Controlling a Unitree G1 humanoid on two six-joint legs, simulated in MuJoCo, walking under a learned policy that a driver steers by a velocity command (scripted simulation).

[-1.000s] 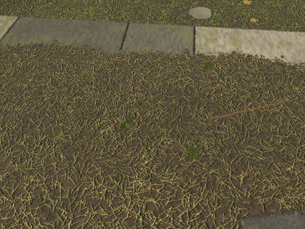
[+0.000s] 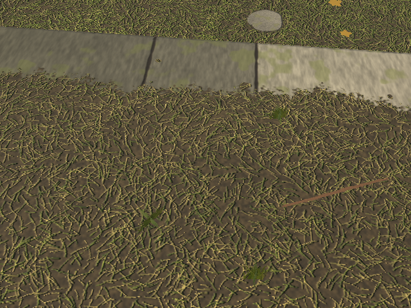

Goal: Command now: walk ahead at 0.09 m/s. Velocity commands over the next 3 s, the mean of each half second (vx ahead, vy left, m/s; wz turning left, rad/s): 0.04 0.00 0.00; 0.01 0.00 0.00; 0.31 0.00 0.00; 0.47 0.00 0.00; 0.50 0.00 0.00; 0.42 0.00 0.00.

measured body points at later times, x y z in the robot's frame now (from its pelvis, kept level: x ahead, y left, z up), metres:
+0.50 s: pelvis +0.05 -0.03 +0.01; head +0.05 -0.03 +0.46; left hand +0.04 +0.18 -0.15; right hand +0.04 -0.24 -0.15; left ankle +0.08 +0.05 -0.74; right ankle +0.04 -0.13 -0.74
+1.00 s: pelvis +0.06 -0.03 +0.01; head +0.07 -0.03 +0.46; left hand +0.02 +0.16 -0.16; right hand +0.04 -0.24 -0.16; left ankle +0.08 +0.05 -0.74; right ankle +0.04 -0.13 -0.74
